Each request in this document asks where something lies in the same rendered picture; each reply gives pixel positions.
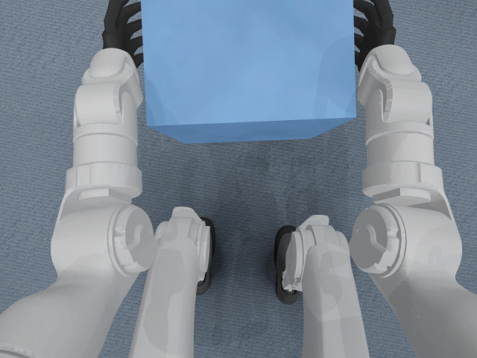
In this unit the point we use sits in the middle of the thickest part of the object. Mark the robot left upper arm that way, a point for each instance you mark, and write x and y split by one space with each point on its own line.
98 254

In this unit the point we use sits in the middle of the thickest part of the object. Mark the left robot thigh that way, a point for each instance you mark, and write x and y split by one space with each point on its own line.
165 322

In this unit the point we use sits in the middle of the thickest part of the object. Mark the right robot hand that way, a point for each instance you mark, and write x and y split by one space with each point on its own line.
377 31

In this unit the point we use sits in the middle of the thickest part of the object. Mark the right robot foot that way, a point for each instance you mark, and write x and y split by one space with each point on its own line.
282 240

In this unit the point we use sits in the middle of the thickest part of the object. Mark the left robot forearm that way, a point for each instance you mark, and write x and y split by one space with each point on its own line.
105 135

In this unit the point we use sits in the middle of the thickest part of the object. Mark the right robot forearm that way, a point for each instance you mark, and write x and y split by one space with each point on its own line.
399 133

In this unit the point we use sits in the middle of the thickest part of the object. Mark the left robot hand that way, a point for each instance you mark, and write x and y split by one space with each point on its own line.
117 32

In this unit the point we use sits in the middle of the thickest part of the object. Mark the robot right upper arm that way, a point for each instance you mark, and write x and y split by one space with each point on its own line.
412 255

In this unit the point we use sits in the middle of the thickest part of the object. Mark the carton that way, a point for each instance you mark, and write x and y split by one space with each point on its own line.
248 70

